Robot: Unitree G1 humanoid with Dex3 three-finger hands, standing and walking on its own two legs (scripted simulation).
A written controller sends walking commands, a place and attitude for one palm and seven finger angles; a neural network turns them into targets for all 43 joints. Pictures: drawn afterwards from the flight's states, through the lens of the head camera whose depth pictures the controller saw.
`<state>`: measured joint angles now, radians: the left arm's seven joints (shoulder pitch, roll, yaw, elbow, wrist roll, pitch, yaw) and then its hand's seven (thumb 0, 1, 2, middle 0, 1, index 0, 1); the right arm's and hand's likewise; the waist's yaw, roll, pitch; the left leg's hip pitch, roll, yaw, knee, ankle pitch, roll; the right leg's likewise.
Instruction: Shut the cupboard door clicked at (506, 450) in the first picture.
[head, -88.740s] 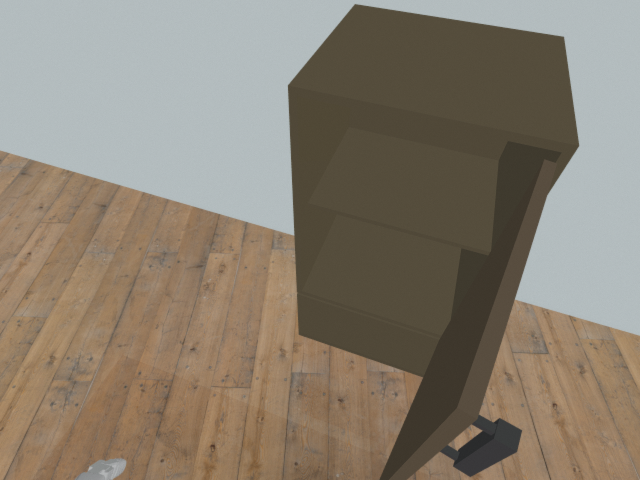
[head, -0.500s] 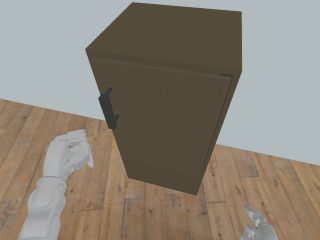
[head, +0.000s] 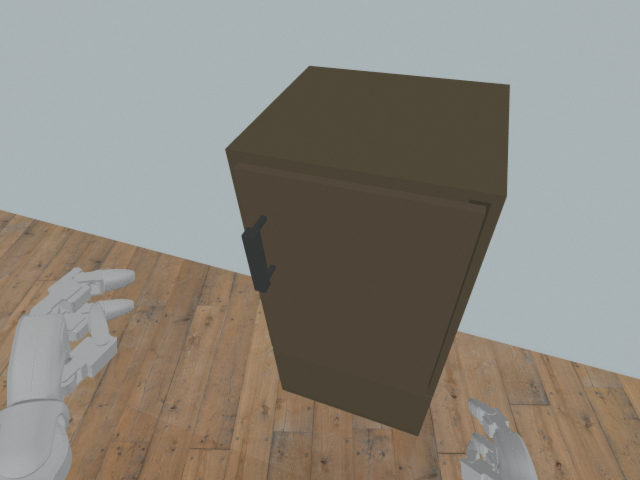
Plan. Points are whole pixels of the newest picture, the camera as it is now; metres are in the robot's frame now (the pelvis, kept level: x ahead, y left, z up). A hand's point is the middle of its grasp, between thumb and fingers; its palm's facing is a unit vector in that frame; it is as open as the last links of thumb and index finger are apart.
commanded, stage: draw the hand back to the body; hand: left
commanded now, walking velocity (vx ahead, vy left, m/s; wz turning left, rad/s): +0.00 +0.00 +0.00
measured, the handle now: (262, 254) +0.52 +0.19 -0.05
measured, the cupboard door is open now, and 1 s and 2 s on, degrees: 0 0 0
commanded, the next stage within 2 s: step back with the hand held close in 0.52 s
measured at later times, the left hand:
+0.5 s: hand (84, 349) +0.18 +0.25 +0.16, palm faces +0.45 -0.81 -0.39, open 7.4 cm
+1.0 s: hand (67, 353) +0.18 +0.27 +0.16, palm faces +0.40 -0.78 -0.49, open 7.4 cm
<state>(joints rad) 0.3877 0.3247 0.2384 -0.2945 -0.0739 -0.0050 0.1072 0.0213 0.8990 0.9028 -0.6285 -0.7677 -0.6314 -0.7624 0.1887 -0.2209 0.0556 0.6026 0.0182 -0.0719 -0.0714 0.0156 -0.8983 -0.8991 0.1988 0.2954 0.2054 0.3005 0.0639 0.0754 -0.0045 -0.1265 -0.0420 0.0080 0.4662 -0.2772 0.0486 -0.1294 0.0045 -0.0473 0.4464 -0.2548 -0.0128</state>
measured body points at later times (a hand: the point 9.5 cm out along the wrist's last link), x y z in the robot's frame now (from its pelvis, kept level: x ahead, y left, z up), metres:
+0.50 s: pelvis -0.01 -0.01 +0.00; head -0.03 -0.04 +0.45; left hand +0.15 +0.29 +0.18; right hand +0.18 -0.23 -0.09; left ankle -0.01 +0.09 -0.74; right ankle +0.00 -0.11 -0.74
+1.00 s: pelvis -0.02 +0.00 +0.00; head -0.02 -0.02 +0.45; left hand +0.15 +0.31 +0.18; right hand +0.15 -0.25 -0.10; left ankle -0.01 +0.09 -0.74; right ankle +0.00 -0.11 -0.74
